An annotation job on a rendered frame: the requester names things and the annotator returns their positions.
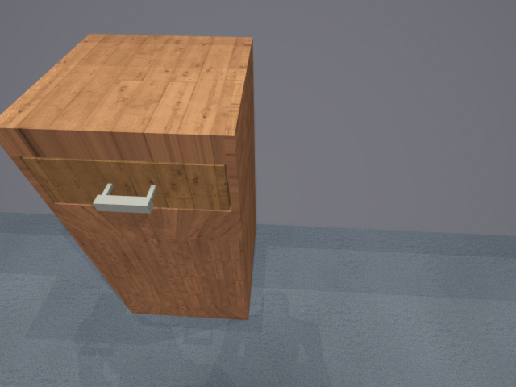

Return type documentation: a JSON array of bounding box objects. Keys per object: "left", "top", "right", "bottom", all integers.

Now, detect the cabinet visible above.
[{"left": 0, "top": 34, "right": 256, "bottom": 320}]

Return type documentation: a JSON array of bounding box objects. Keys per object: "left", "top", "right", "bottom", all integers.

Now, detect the handle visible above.
[{"left": 93, "top": 184, "right": 156, "bottom": 214}]

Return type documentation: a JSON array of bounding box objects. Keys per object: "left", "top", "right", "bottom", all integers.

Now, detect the drawer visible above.
[{"left": 23, "top": 156, "right": 231, "bottom": 210}]

